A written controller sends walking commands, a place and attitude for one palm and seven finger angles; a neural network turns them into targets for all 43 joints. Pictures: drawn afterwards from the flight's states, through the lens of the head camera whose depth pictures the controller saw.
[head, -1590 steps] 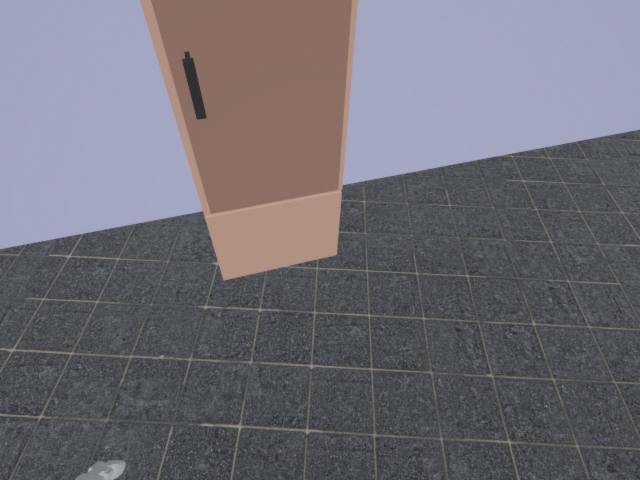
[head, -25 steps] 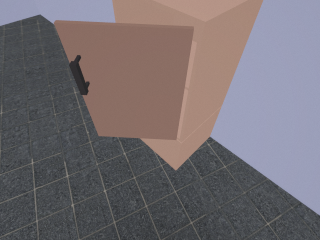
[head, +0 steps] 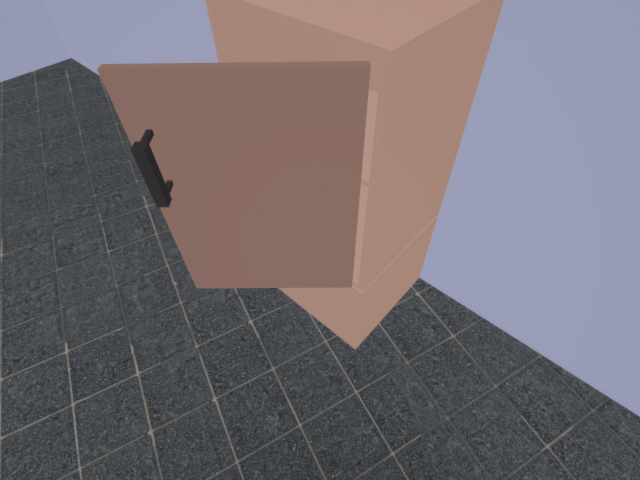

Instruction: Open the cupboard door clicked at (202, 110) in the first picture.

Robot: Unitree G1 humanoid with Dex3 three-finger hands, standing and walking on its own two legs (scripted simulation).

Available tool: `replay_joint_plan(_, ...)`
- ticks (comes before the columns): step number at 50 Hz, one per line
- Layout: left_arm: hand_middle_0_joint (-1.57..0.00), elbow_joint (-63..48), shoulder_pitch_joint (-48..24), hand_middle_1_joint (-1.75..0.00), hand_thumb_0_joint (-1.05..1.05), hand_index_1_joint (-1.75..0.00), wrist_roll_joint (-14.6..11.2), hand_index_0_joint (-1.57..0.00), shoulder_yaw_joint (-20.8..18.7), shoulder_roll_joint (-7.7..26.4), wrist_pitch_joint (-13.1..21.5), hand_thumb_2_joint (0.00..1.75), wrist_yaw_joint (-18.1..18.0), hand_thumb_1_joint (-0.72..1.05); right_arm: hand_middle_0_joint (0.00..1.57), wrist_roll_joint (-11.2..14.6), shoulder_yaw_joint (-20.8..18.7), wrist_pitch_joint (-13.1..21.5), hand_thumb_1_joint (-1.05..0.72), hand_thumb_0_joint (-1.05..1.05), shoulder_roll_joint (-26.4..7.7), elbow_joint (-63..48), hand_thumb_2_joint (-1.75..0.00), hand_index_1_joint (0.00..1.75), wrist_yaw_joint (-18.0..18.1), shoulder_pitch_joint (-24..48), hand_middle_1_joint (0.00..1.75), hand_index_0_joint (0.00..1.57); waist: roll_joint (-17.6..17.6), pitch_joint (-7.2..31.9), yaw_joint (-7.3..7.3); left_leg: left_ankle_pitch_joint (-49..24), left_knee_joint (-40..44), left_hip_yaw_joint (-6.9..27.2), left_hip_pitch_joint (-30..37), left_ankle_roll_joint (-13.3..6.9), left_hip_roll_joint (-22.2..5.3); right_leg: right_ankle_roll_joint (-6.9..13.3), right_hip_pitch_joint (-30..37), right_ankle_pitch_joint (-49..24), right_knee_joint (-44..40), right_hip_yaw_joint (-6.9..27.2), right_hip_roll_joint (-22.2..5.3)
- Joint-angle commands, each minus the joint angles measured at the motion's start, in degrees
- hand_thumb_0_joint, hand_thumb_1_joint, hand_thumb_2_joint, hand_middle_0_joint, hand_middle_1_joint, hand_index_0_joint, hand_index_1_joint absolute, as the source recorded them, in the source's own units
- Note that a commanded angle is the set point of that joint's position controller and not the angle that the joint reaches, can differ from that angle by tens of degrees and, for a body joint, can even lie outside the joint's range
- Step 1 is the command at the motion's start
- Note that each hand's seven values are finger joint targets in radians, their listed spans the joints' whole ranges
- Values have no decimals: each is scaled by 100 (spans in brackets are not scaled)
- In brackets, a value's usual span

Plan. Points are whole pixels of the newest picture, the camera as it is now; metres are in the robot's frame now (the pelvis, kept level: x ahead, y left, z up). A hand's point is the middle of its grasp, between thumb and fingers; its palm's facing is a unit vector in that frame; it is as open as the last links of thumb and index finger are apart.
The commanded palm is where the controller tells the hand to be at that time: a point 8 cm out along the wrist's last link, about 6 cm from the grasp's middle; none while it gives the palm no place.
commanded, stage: look again from close up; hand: left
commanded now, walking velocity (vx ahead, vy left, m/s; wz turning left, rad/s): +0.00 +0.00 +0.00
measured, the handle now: (156, 169) +0.60 +0.34 +0.04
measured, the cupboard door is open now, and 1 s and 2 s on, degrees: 42 42 42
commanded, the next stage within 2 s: shuffle to correct the standing spot in 0.24 s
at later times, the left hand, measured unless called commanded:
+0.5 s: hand out of the picture +0.02 +0.17 -0.17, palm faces +0.02 -0.97 -0.23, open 7.4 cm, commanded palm none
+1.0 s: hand out of the picture +0.08 +0.20 -0.16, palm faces +0.10 -0.96 -0.27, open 7.4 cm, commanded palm none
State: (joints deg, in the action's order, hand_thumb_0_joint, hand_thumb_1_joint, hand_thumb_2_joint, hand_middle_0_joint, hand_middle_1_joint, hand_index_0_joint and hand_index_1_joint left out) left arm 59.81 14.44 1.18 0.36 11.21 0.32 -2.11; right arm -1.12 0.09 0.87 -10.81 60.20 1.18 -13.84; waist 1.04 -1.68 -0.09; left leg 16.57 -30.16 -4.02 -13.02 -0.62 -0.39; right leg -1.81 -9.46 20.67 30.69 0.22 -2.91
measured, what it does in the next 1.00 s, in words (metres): steps on the spot: right foot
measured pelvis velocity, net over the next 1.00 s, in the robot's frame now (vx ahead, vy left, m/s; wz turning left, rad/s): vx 0.05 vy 0.01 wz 0.05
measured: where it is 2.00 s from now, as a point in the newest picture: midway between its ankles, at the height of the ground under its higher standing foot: outside the picture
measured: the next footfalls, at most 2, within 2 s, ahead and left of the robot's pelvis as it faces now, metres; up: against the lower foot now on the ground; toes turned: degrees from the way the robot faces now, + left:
right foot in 0.86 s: +0.07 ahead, -0.09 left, +0.00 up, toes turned -7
left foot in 1.26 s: +0.12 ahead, +0.21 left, +0.00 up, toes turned +5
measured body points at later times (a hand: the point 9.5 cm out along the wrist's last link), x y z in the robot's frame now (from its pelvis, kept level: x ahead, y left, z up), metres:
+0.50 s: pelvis +0.01 -0.02 +0.00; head +0.02 -0.02 +0.45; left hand +0.02 +0.23 -0.15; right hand +0.04 -0.26 -0.15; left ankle +0.00 +0.11 -0.73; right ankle -0.05 -0.14 -0.73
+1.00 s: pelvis +0.05 +0.01 +0.00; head +0.07 -0.01 +0.45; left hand +0.07 +0.25 -0.14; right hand +0.07 -0.21 -0.17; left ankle +0.00 +0.14 -0.66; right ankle +0.03 -0.08 -0.73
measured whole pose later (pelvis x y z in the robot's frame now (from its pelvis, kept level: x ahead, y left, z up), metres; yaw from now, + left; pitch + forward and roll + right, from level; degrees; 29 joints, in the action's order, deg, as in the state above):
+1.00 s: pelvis +0.05 +0.01 +0.00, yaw +3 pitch +0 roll +3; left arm 56.0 15.1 1.8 -1.5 8.5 1.8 -2.0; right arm -1.7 -1.8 -2.7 -10.6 59.5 -0.1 -15.6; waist 1.0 -2.6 -1.4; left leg 25.6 -61.5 -2.9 -25.4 1.2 -0.1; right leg 1.2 -14.0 20.6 34.1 -7.9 -5.3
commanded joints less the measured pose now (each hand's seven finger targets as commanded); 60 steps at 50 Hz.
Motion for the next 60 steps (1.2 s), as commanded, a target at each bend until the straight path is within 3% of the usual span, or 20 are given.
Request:
replay_joint_plan(1, -20, -170, 306, -30, 0, -30, -18, -20, -149, 729, 84, 90, -13, 90, 20, 29, -113, 97, -90, 0, -685, -216, -90, 30, 26, -157, 30, 20, -214, 55, -11, -1517, 538, 510, 294, -174, -527, 319, -277, -1560, -494, 221, -273)
replay_joint_plan(20, -20, -6, 366, -30, 0, -30, 11, -20, -206, 831, 83, 90, 23, 90, 20, 39, -111, 59, -90, 0, -673, -24, -90, 30, 21, -43, 30, 20, -206, 15, -68, -1004, 377, 325, 203, -95, -456, 439, -114, -1527, -653, 435, -394)
replay_joint_plan(24, -20, -38, 561, -30, 0, -30, 9, -20, -307, 990, 30, 90, 19, 90, 20, 10, -112, -34, -90, 0, -549, -202, -90, 30, -16, -13, 30, 20, -690, -278, -149, -165, -178, -1, -470, 46, -167, 743, -40, -1125, -982, 1029, -931)
replay_joint_plan(27, -20, -114, 654, -30, 0, -30, 30, -20, -402, 1086, 13, 90, -2, 90, 20, 0, -139, -54, -90, 0, -502, -341, -90, 30, -29, 4, 30, 20, -1040, -445, -192, 241, -482, -100, -784, 72, -111, 975, 52, -1724, -980, 1272, -1305)
replay_joint_plan(29, -20, -201, 551, -30, 0, -30, 42, -20, -434, 1063, -5, 90, -11, 90, 20, 9, -148, -35, -90, 0, -505, -338, -90, 30, -36, -218, 30, 20, -977, -388, -90, -61, -15, -99, -364, 46, -147, 902, -161, -1927, -657, 981, -1193)
replay_joint_plan(30, -20, -260, 474, -30, 0, -30, 52, -20, -431, 986, -35, 90, -1, 90, 20, 14, -161, -17, -90, 0, -563, -282, -90, 30, -42, -398, 30, 20, -545, -298, -8, -679, 187, -15, 133, -18, -218, 738, -431, -1704, -312, 612, -889)
replay_joint_plan(32, -20, -428, 240, -30, 0, -30, 41, -20, -374, 616, -87, 90, 16, 90, 20, -41, -244, 7, -90, 0, -986, -151, -90, 30, -9, -993, 30, 20, 1125, -13, 188, -2115, 770, 1338, 1032, -709, -1200, 321, -1401, 292, 1313, -554, 83)
replay_joint_plan(33, -20, -562, -15, -30, 0, -30, 46, -20, -319, 475, -86, 90, 6, 90, 20, -30, -260, -9, -90, 0, -1009, -125, -90, 30, 25, -1229, 30, 20, 1416, -131, 284, -2542, 1142, 1849, 1139, -1159, -1566, 296, -2049, 1649, 2245, -552, 243)
replay_joint_plan(35, -20, -662, -219, -30, 0, -30, 27, -20, -307, 379, -55, 90, 31, 90, 20, -41, -223, -7, -90, 0, -817, -239, -90, 30, 45, -1032, 30, 20, 767, -195, 184, -2792, 975, 1826, 970, -1497, -1673, 427, -2323, 1664, 2852, -322, -37)
replay_joint_plan(39, -20, -546, 167, -30, 0, -30, 1, -20, -284, 160, -73, 90, 89, 90, 20, -52, -196, -7, -90, 0, -802, -480, -90, 30, 27, -460, 30, 20, 742, 74, -148, -2603, 843, 1006, 27, -1170, -1153, 342, -950, 716, 1593, -649, 13)
replay_joint_plan(41, -20, -393, 702, -30, 0, -30, 21, -20, -324, 210, -8, 90, 76, 90, 20, 3, -213, -14, -90, 0, -817, -528, -90, 30, 20, -300, 30, 20, 264, 238, -431, -1941, 313, 791, -400, -883, -927, 307, 86, -471, 142, -695, -25)
replay_joint_plan(42, -20, -294, 1084, -30, 0, -30, 46, -20, -391, 513, 60, 90, 33, 90, 20, 58, -223, -2, -90, 0, -691, -570, -90, 30, -10, -289, 30, 20, -389, 346, -583, -879, -319, 445, -1061, -542, -571, 441, 945, -900, -526, 3, -662)
replay_joint_plan(43, -20, -253, 1411, -30, 0, -30, 86, -20, -529, 1140, 108, 90, -28, 90, 20, 80, -207, 1, -90, 0, -398, -704, -90, 30, -47, -306, 30, 20, -1910, 346, -627, 1057, -1647, -138, -2213, -86, 164, 1070, 1538, -1728, -1229, 2207, -2348)
replay_joint_plan(44, -20, -302, 1530, -30, 0, -30, 11, -20, -552, 1320, 89, 90, -27, 90, 20, -24, -267, -70, -90, 0, -565, -816, -90, 30, -32, -159, 30, 20, -1315, 208, -649, 1933, -2760, 348, -2302, 58, 71, 1610, 950, -2125, -1537, 2683, -2955)
replay_joint_plan(46, -20, -375, 986, -30, 0, -30, 37, -20, -522, 1032, 140, 90, -80, 90, 20, -40, -278, -162, -90, 0, -452, -710, -90, 30, -78, -18, 30, 20, -1314, -275, -398, 1374, -3628, 529, -2469, 137, -230, 1525, 259, -2494, -1440, 2128, -2575)
replay_joint_plan(47, -20, -412, 769, -30, 0, -30, 45, -20, -469, 830, 154, 90, -70, 90, 20, -46, -283, -187, -90, 0, -416, -665, -90, 30, -123, 19, 30, 20, -1201, -395, -292, 996, -3670, 510, -2434, 183, -282, 1349, 95, -2910, -1333, 1422, -2198)
replay_joint_plan(48, -20, -448, 673, -30, 0, -30, 50, -20, -448, 781, 171, 90, -48, 90, 20, -32, -268, -210, -90, 0, -346, -633, -90, 30, -163, -51, 30, 20, -1117, -240, -206, 689, -3594, 401, -2305, 225, -257, 1193, 110, -3267, -1231, 827, -1898)
replay_joint_plan(51, -20, -452, 657, -30, 0, -30, 64, -20, -501, 905, 192, 90, -32, 90, 20, 17, -257, -246, -90, 0, -212, -650, -90, 30, -222, 26, 30, 20, -1125, -6, -188, 321, -2920, 71, -1984, 323, -240, 1005, 122, -3586, -1110, 132, -1624)
replay_joint_plan(57, -20, -439, 640, -30, 0, -30, 106, -20, -622, 1219, 77, 90, 0, 90, 20, 72, -259, -208, -90, 0, -235, -904, -90, 30, -258, 472, 30, 20, -1345, 34, -328, 161, -1195, -297, -1082, 309, -43, 881, -158, -2780, -913, 76, -1610)
replay_joint_plan(60, -20, -496, 436, -30, 0, -30, 110, -20, -652, 1185, -27, 90, -16, 90, 20, 64, -306, -136, -90, 0, -352, -793, -90, 30, -215, -79, 30, 20, -1255, 186, -21, -508, 179, -482, 200, 254, 1, 626, -665, -2099, -173, -92, -1397)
